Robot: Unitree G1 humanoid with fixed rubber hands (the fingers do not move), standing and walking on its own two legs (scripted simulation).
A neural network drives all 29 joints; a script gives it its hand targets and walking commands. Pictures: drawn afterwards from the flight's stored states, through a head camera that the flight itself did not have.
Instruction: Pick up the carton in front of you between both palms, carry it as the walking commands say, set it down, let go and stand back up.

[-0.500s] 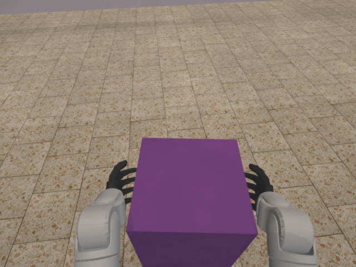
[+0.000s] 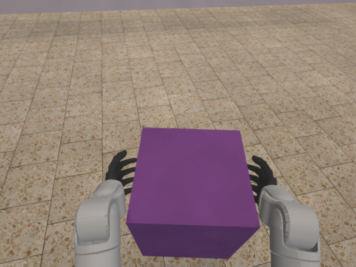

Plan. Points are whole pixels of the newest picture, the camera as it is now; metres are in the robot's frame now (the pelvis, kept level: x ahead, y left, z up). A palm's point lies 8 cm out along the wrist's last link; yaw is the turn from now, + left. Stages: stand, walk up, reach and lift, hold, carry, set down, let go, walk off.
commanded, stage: carry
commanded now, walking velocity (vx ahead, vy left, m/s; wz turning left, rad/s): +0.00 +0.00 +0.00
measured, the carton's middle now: (188, 197) +0.30 +0.00 +0.01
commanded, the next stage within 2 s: none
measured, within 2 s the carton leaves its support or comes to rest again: neither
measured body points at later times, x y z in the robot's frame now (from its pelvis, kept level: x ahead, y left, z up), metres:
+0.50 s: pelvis +0.14 -0.02 +0.00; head +0.15 -0.02 +0.45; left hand +0.42 +0.15 +0.07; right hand +0.44 -0.15 +0.08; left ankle +0.00 +0.08 -0.73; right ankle +0.13 -0.12 -0.74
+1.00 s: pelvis +0.13 +0.01 -0.02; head +0.12 +0.02 +0.43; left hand +0.41 +0.18 +0.04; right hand +0.43 -0.13 +0.04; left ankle +0.00 +0.08 -0.75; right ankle +0.13 -0.12 -0.75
